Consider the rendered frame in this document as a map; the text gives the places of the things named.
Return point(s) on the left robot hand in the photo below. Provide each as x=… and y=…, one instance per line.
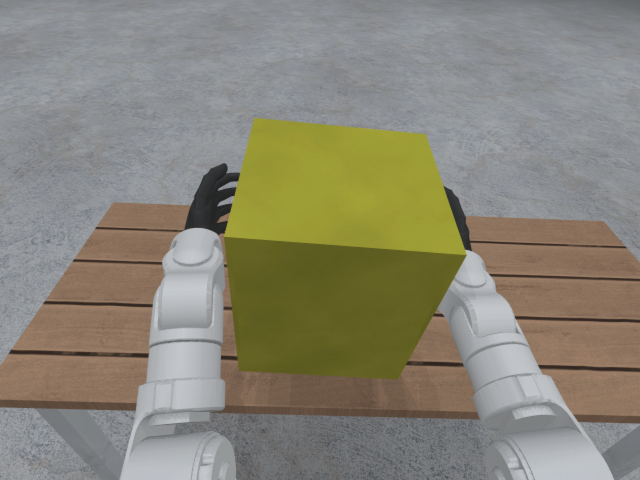
x=204, y=212

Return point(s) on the right robot hand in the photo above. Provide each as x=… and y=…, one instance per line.
x=459, y=217

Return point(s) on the robot left upper arm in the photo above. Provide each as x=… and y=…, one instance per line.
x=189, y=456

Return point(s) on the table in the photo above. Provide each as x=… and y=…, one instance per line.
x=573, y=286

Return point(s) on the robot right forearm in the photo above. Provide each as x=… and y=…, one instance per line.
x=511, y=393

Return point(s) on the robot right upper arm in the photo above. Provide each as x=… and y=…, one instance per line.
x=561, y=453

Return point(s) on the robot left forearm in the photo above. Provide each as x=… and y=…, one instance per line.
x=183, y=382

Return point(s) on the carton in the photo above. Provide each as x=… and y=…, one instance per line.
x=340, y=246

